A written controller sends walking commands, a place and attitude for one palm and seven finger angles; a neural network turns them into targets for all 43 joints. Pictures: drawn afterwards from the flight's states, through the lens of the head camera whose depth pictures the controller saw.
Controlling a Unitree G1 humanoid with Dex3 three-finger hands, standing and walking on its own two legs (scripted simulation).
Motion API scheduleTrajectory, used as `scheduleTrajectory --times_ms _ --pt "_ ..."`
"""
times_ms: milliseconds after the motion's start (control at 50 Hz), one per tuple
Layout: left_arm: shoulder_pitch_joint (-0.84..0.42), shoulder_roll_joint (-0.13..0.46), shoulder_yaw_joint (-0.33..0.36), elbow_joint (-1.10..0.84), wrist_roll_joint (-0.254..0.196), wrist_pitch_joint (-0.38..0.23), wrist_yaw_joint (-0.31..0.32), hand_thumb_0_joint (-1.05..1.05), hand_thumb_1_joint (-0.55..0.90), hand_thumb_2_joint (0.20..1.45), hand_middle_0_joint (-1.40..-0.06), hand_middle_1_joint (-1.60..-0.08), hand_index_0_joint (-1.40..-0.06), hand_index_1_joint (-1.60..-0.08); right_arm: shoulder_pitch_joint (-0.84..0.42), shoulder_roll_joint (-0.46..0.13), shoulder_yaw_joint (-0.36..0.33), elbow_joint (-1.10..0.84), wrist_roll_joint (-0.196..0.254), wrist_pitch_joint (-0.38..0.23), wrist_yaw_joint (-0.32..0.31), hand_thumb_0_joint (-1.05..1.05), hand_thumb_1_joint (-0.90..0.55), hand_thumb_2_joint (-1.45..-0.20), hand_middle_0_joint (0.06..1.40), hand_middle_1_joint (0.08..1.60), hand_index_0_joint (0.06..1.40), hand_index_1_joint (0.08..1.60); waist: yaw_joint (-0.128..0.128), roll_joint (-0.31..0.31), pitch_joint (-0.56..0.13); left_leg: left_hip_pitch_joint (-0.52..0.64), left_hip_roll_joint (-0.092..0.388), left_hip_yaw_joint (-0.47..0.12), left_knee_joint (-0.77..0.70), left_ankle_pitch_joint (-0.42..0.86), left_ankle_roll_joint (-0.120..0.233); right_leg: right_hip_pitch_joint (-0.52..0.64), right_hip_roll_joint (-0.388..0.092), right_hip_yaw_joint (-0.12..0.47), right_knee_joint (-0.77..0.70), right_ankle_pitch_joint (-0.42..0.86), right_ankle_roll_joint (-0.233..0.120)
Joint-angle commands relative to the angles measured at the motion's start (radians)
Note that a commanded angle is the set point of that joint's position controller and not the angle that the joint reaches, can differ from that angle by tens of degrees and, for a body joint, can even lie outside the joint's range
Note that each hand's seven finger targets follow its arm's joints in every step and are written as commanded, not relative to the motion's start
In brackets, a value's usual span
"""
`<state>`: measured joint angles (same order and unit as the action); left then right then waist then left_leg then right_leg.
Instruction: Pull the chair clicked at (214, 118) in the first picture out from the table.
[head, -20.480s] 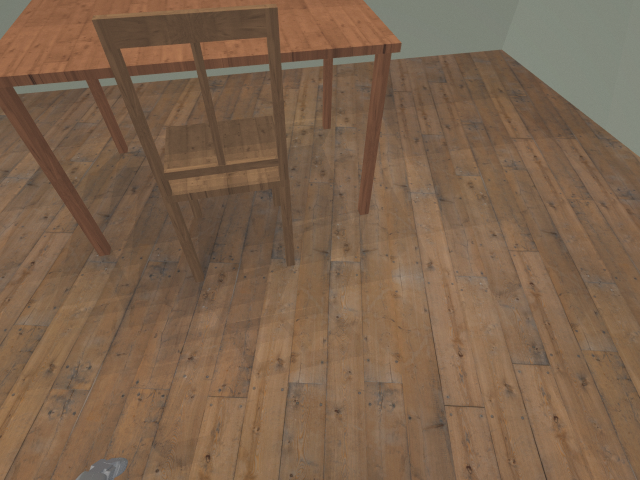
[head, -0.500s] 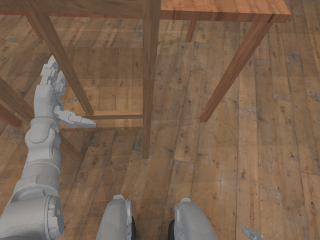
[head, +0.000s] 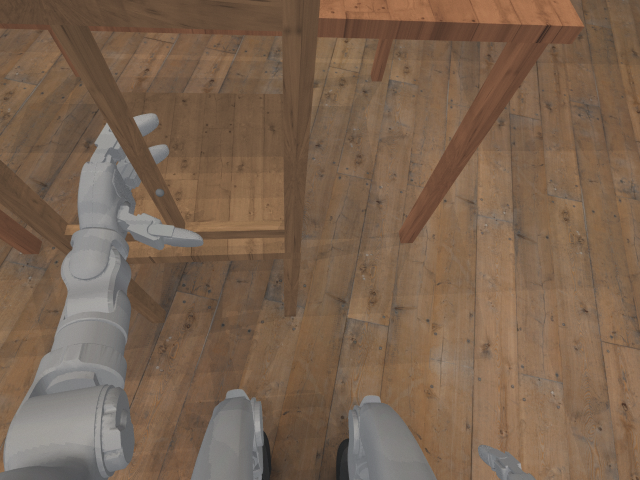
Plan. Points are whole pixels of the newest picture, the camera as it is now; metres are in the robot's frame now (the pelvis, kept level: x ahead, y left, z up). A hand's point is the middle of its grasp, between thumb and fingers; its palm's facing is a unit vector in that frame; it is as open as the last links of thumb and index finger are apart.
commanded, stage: hook a spindle and tug to test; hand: left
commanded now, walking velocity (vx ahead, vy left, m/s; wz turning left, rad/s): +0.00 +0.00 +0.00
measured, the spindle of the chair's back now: (140, 157) +0.48 +0.21 +0.06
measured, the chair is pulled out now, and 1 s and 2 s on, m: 0.00 0.03 0.16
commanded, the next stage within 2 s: step backward, pulling the chair out in 1.10 s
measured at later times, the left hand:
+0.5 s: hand (162, 192) +0.45 +0.19 +0.03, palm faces +0.05 -1.00 -0.04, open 5.3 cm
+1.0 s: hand (165, 217) +0.42 +0.18 +0.03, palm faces +0.06 -1.00 -0.03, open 5.3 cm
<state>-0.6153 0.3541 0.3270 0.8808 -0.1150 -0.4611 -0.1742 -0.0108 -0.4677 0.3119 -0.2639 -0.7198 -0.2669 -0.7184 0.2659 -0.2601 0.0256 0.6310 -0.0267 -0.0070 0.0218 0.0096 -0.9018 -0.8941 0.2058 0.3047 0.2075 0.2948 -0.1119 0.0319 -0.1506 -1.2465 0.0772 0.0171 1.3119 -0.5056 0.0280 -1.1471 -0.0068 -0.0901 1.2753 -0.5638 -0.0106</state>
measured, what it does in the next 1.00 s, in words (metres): stands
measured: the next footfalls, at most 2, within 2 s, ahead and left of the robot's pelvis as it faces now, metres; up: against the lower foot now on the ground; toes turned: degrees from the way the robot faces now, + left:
none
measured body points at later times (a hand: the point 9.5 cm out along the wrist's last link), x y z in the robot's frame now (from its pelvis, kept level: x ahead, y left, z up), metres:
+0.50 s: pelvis +0.00 +0.00 +0.00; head +0.14 +0.01 +0.43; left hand +0.44 +0.24 +0.04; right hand +0.08 -0.27 -0.12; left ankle +0.05 +0.10 -0.61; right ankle +0.02 -0.12 -0.61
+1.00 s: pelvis +0.02 +0.00 +0.01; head +0.14 +0.01 +0.44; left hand +0.41 +0.23 +0.04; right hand +0.12 -0.26 -0.10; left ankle +0.05 +0.10 -0.61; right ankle +0.02 -0.12 -0.61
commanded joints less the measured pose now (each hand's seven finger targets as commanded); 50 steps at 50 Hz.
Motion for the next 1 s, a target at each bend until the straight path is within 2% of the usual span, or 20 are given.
scheduleTrajectory --times_ms 0,40,60,80,120,160,200,260,280,320,380,420,520,580,600,660,740,780,900,980 --pt "-0.342 0.193 0.018 -0.231 -0.013 -0.076 -0.003 0.000 -0.164 0.444 -0.430 -1.231 -0.430 -1.231 0.112 -0.173 -0.074 -0.074 0.005 -0.023 -0.015 0.000 -0.900 -0.900 0.200 0.300 0.200 0.300 -0.012 0.098 -0.505 0.495 -0.039 -0.087 -0.143 0.319 -0.013 0.110 0.033 0.049 -0.169 0.271 -0.025" --pt "-0.317 0.181 0.012 -0.231 -0.015 -0.069 -0.001 0.000 -0.052 0.492 -0.465 -1.340 -0.465 -1.340 0.112 -0.171 -0.075 -0.075 0.006 -0.020 -0.012 0.000 -0.900 -0.900 0.200 0.300 0.200 0.300 -0.006 0.101 -0.507 0.499 -0.041 -0.085 -0.149 0.326 -0.016 0.120 0.032 0.049 -0.175 0.277 -0.024" --pt "-0.314 0.170 0.008 -0.206 -0.017 -0.062 0.000 0.000 0.004 0.516 -0.482 -1.395 -0.482 -1.395 0.110 -0.168 -0.072 -0.071 0.007 -0.018 -0.012 0.000 -0.900 -0.900 0.200 0.300 0.200 0.300 -0.013 0.072 -0.474 0.470 -0.042 -0.079 -0.149 0.302 -0.012 0.127 0.034 0.051 -0.184 0.269 -0.022" --pt "-0.320 0.195 0.026 -0.209 -0.016 -0.063 0.003 0.000 0.060 0.540 -0.500 -1.450 -0.500 -1.450 0.112 -0.172 -0.073 -0.070 0.007 -0.016 -0.013 0.000 -0.900 -0.900 0.200 0.300 0.200 0.300 -0.010 0.059 -0.467 0.453 -0.041 -0.078 -0.147 0.297 -0.010 0.138 0.033 0.052 -0.182 0.272 -0.022" --pt "-0.319 0.205 0.035 -0.223 -0.012 -0.068 0.007 0.000 0.172 0.588 -0.500 -1.450 -0.500 -1.450 0.112 -0.172 -0.073 -0.072 0.007 -0.017 -0.014 0.000 -0.900 -0.900 0.200 0.300 0.200 0.300 -0.004 0.080 -0.491 0.464 -0.042 -0.078 -0.145 0.306 -0.011 0.134 0.033 0.054 -0.175 0.275 -0.022" --pt "-0.321 0.163 0.003 -0.215 -0.015 -0.068 0.009 0.000 0.284 0.636 -0.500 -1.450 -0.500 -1.450 0.107 -0.165 -0.071 -0.074 0.007 -0.016 -0.011 0.000 -0.900 -0.900 0.200 0.300 0.200 0.300 -0.013 0.068 -0.466 0.451 -0.045 -0.075 -0.151 0.283 -0.010 0.136 0.033 0.054 -0.186 0.260 -0.020" --pt "-0.336 0.216 0.044 -0.195 -0.012 -0.076 0.015 0.000 0.396 0.684 -0.500 -1.450 -0.500 -1.450 0.110 -0.172 -0.071 -0.070 0.007 -0.017 -0.017 0.000 -0.900 -0.900 0.200 0.300 0.200 0.300 -0.013 0.044 -0.459 0.415 -0.046 -0.070 -0.140 0.260 -0.005 0.144 0.035 0.063 -0.183 0.251 -0.019" --pt "-0.343 0.214 0.041 -0.192 -0.009 -0.082 0.007 0.000 0.564 0.756 -0.500 -1.450 -0.500 -1.450 0.109 -0.167 -0.069 -0.069 0.004 -0.018 -0.015 0.000 -0.900 -0.900 0.200 0.300 0.200 0.300 -0.011 0.063 -0.470 0.408 -0.049 -0.062 -0.135 0.270 -0.004 0.163 0.033 0.068 -0.180 0.269 -0.019" --pt "-0.330 0.232 0.054 -0.209 -0.008 -0.086 0.005 0.000 0.620 0.780 -0.500 -1.450 -0.500 -1.450 0.111 -0.169 -0.070 -0.073 0.004 -0.017 -0.015 0.000 -0.900 -0.900 0.200 0.300 0.200 0.300 0.000 0.073 -0.494 0.421 -0.048 -0.062 -0.135 0.294 -0.006 0.177 0.032 0.069 -0.174 0.291 -0.021" --pt "-0.336 0.216 0.037 -0.227 -0.011 -0.086 -0.003 0.000 0.732 0.828 -0.500 -1.450 -0.500 -1.450 0.110 -0.168 -0.070 -0.076 0.004 -0.016 -0.013 0.000 -0.900 -0.900 0.200 0.300 0.200 0.300 -0.004 0.094 -0.508 0.450 -0.045 -0.067 -0.135 0.315 -0.008 0.161 0.033 0.064 -0.170 0.301 -0.022" --pt "-0.283 0.203 0.035 -0.244 -0.025 -0.073 -0.009 0.000 0.900 0.900 -0.500 -1.450 -0.500 -1.450 0.109 -0.167 -0.074 -0.080 0.009 -0.015 -0.011 0.000 -0.900 -0.900 0.200 0.300 0.200 0.300 0.003 0.078 -0.511 0.452 -0.046 -0.064 -0.143 0.325 -0.009 0.190 0.034 0.065 -0.180 0.320 -0.021" --pt "-0.290 0.182 0.018 -0.245 -0.028 -0.068 -0.010 0.000 0.900 0.900 -0.500 -1.450 -0.500 -1.450 0.106 -0.166 -0.075 -0.078 0.012 -0.016 -0.012 0.000 -0.900 -0.900 0.200 0.300 0.200 0.300 -0.006 0.082 -0.490 0.459 -0.044 -0.066 -0.145 0.315 -0.008 0.160 0.033 0.061 -0.182 0.303 -0.020" --pt "-0.238 0.176 0.013 -0.269 -0.027 -0.070 -0.006 0.000 0.900 0.900 -0.500 -1.450 -0.500 -1.450 0.101 -0.164 -0.074 -0.083 0.013 -0.020 -0.011 0.000 -0.900 -0.900 0.200 0.300 0.200 0.300 0.007 0.075 -0.477 0.455 -0.045 -0.064 -0.156 0.313 -0.009 0.174 0.033 0.061 -0.184 0.302 -0.022" --pt "-0.171 0.157 0.000 -0.333 -0.018 -0.081 0.004 0.000 0.900 0.900 -0.500 -1.450 -0.500 -1.450 0.098 -0.158 -0.081 -0.097 0.011 -0.022 -0.005 0.000 -0.900 -0.900 0.200 0.300 0.200 0.300 0.026 0.097 -0.516 0.506 -0.042 -0.063 -0.163 0.369 -0.014 0.191 0.033 0.060 -0.178 0.342 -0.025" --pt "-0.147 0.132 -0.021 -0.344 -0.019 -0.081 0.006 0.000 0.900 0.900 -0.500 -1.450 -0.500 -1.450 0.099 -0.158 -0.082 -0.101 0.011 -0.025 -0.002 0.000 -0.900 -0.900 0.200 0.300 0.200 0.300 0.022 0.097 -0.520 0.530 -0.040 -0.071 -0.165 0.392 -0.014 0.176 0.036 0.054 -0.173 0.349 -0.026" --pt "-0.117 0.142 -0.008 -0.348 -0.025 -0.078 0.015 0.000 0.900 0.900 -0.500 -1.450 -0.500 -1.450 0.088 -0.157 -0.081 -0.102 0.014 -0.022 0.000 0.000 -0.900 -0.900 0.200 0.300 0.200 0.300 0.021 0.050 -0.469 0.477 -0.043 -0.061 -0.172 0.342 -0.012 0.205 0.036 0.060 -0.190 0.334 -0.022" --pt "-0.079 0.141 -0.005 -0.394 -0.030 -0.086 0.016 0.000 0.900 0.900 -0.500 -1.450 -0.500 -1.450 0.080 -0.155 -0.082 -0.105 0.015 -0.028 -0.002 0.000 -0.900 -0.900 0.200 0.300 0.200 0.300 0.029 0.075 -0.472 0.494 -0.042 -0.058 -0.175 0.356 -0.015 0.208 0.034 0.060 -0.187 0.346 -0.024" --pt "-0.057 0.102 -0.033 -0.419 -0.034 -0.087 0.016 0.000 0.900 0.900 -0.500 -1.450 -0.500 -1.450 0.076 -0.149 -0.083 -0.111 0.015 -0.031 -0.001 0.000 -0.900 -0.900 0.200 0.300 0.200 0.300 0.030 0.076 -0.475 0.502 -0.044 -0.056 -0.176 0.378 -0.015 0.219 0.032 0.060 -0.186 0.367 -0.023" --pt "0.023 0.074 -0.059 -0.475 -0.038 -0.081 0.020 0.000 0.900 0.900 -0.500 -1.450 -0.500 -1.450 0.066 -0.150 -0.087 -0.119 0.016 -0.038 -0.002 0.000 -0.900 -0.900 0.200 0.300 0.200 0.300 0.036 0.083 -0.481 0.540 -0.041 -0.062 -0.176 0.421 -0.017 0.209 0.032 0.054 -0.180 0.385 -0.024" --pt "0.002 0.082 -0.051 -0.451 -0.036 -0.078 0.023 0.000 0.900 0.900 -0.500 -1.450 -0.500 -1.450 0.056 -0.149 -0.084 -0.110 0.017 -0.039 -0.009 0.000 -0.900 -0.900 0.200 0.300 0.200 0.300 0.026 0.030 -0.431 0.484 -0.044 -0.058 -0.173 0.362 -0.014 0.213 0.030 0.057 -0.186 0.361 -0.021"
